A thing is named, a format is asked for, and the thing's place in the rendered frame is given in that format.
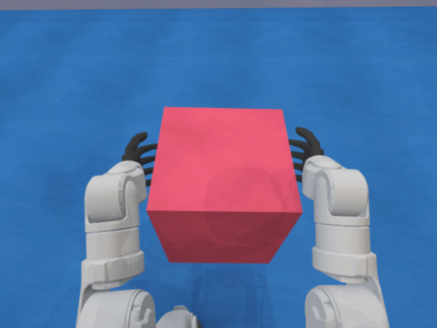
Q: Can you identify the robot left forearm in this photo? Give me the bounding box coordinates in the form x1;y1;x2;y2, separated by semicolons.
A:
76;161;147;328

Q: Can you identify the robot right hand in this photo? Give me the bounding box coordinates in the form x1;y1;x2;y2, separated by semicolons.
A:
288;127;324;182

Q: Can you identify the robot left shin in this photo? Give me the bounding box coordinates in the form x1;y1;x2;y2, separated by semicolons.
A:
173;305;189;312

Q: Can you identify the robot left thigh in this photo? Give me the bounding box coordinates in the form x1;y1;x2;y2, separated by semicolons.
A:
156;310;197;328

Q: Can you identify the robot right forearm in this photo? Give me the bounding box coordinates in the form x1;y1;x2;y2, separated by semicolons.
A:
302;155;389;325

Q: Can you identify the carton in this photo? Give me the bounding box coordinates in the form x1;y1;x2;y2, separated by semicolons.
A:
146;107;302;264

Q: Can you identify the robot left hand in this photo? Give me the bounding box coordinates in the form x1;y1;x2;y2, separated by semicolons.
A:
122;132;158;187

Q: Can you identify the right robot upper arm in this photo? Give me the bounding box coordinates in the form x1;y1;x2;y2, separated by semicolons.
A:
305;285;389;328

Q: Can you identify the left robot upper arm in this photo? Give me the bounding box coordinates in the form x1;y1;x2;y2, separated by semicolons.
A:
77;289;156;328

